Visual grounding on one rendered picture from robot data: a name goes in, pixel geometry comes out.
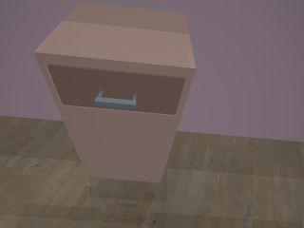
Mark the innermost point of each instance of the drawer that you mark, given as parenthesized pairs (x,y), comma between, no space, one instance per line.
(79,86)

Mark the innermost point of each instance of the cabinet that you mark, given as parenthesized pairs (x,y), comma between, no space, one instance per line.
(114,144)

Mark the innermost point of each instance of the handle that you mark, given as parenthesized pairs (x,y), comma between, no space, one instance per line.
(112,102)

